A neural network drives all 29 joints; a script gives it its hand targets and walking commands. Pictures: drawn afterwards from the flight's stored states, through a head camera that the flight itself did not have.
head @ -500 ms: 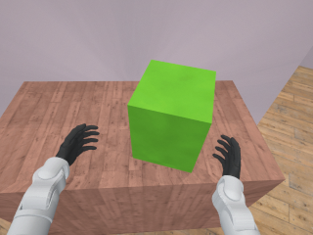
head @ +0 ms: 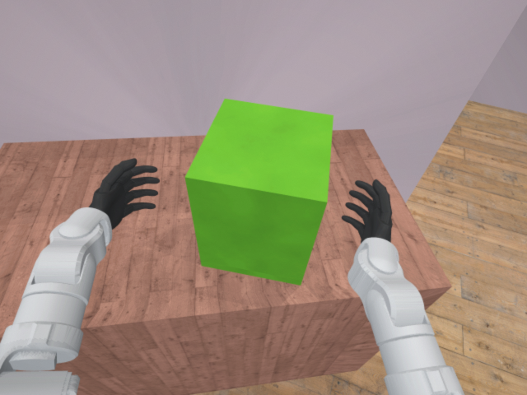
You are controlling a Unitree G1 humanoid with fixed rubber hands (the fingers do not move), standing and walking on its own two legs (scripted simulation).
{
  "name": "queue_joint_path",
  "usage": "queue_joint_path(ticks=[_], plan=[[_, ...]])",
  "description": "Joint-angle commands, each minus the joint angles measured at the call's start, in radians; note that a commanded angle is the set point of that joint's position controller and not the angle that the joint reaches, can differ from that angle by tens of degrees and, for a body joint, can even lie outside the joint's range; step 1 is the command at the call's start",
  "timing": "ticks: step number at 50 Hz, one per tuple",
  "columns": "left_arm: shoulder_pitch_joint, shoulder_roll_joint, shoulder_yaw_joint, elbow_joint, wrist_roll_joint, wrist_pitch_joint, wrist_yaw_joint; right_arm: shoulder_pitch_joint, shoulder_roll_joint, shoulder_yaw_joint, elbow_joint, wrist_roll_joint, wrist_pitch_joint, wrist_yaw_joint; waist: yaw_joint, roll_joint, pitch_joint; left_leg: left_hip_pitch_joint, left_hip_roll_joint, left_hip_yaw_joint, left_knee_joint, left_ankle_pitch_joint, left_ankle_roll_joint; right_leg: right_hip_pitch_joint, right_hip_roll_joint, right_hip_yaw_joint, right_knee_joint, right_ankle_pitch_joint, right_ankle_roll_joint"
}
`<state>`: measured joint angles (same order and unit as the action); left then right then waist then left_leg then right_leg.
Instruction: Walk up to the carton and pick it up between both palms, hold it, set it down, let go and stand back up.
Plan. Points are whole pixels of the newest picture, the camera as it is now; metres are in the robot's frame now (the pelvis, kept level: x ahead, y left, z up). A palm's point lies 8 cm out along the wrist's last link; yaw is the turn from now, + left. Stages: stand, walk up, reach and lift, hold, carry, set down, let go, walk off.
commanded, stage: reach and lift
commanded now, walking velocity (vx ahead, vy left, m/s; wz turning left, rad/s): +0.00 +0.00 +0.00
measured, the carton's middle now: (263, 194) +0.46 -0.01 +0.03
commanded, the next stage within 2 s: none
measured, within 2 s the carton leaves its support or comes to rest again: neither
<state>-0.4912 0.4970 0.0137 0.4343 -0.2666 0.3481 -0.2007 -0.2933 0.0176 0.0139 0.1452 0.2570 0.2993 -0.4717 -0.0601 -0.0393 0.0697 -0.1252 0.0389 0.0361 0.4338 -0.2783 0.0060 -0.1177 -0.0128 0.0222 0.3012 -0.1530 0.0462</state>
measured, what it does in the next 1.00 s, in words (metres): stands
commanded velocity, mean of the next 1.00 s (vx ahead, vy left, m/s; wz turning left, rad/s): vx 0.00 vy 0.00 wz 0.00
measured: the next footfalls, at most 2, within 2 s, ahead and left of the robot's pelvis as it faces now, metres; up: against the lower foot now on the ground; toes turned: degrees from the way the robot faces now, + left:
none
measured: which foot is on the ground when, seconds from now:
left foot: down 0.00-1.00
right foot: down 0.00-1.00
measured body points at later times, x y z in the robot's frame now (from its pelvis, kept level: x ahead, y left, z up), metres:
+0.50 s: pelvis +0.00 +0.00 +0.00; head +0.02 +0.04 +0.45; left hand +0.46 +0.20 +0.14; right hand +0.38 -0.17 +0.14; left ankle -0.03 +0.11 -0.74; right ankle +0.01 -0.16 -0.74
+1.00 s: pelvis +0.00 +0.00 +0.00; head +0.02 +0.04 +0.45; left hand +0.50 +0.16 +0.19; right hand +0.42 -0.17 +0.18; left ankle -0.03 +0.11 -0.74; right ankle +0.01 -0.16 -0.74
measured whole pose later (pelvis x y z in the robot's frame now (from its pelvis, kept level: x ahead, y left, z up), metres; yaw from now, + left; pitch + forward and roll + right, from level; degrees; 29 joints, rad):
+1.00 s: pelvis +0.00 +0.00 +0.00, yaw +2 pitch +7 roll -2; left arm -1.19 0.49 -0.11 1.24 -0.26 0.22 -0.12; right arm -0.97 0.00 -0.08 0.82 0.25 0.25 -0.39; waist -0.23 -0.04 -0.10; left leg -0.32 0.03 0.00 0.43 -0.24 0.00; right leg -0.29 -0.02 -0.01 0.28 -0.12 0.04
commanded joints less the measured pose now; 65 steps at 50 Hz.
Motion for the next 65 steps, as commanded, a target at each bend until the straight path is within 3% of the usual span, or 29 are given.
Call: queue_joint_path(ticks=[1,14,22,35,43,54,65], plan=[[-0.385,0.176,0.065,-0.117,-0.001,-0.010,0.003,-0.316,-0.047,-0.023,-0.131,0.005,-0.006,0.004,-0.025,0.131,-0.377,-0.008,-0.009,0.046,-0.056,0.301,-0.021,0.215,0.020,-0.041,0.048,0.353,-0.048],[-0.602,0.155,0.042,0.021,0.020,0.015,0.015,-0.531,-0.086,-0.067,0.006,0.013,0.010,0.030,-0.068,0.152,-0.449,0.027,-0.015,0.033,-0.033,0.402,-0.046,0.175,0.044,-0.064,0.039,0.367,-0.054],[-0.747,0.155,0.024,0.145,0.027,-0.004,0.029,-0.671,-0.100,-0.084,0.103,0.006,-0.001,0.046,-0.092,0.156,-0.505,0.015,-0.026,0.030,-0.027,0.394,-0.045,0.168,0.046,-0.070,0.042,0.390,-0.053],[-0.970,0.149,-0.033,0.411,0.015,-0.078,0.050,-0.891,-0.102,-0.094,0.305,-0.006,-0.032,0.066,-0.138,0.140,-0.597,-0.031,-0.038,0.022,-0.032,0.346,-0.028,0.160,0.039,-0.078,0.060,0.464,-0.047],[-1.096,0.141,-0.070,0.568,0.013,-0.136,0.067,-1.016,-0.115,-0.100,0.446,-0.003,-0.069,0.079,-0.162,0.174,-0.658,-0.008,-0.039,0.012,-0.015,0.389,-0.040,0.119,0.040,-0.089,0.060,0.500,-0.051],[-1.300,0.118,-0.137,0.832,-0.017,-0.232,0.097,-1.228,-0.132,-0.129,0.666,-0.018,-0.110,0.102,-0.202,0.180,-0.702,-0.060,-0.037,-0.002,-0.020,0.325,-0.034,0.058,0.031,-0.095,0.066,0.483,-0.055],[-1.372,0.088,-0.171,1.000,-0.022,-0.274,0.102,-1.294,-0.135,-0.145,0.814,-0.021,-0.129,0.107,-0.226,0.211,-0.725,-0.059,-0.035,-0.009,-0.013,0.376,-0.043,0.010,0.029,-0.099,0.060,0.510,-0.058]])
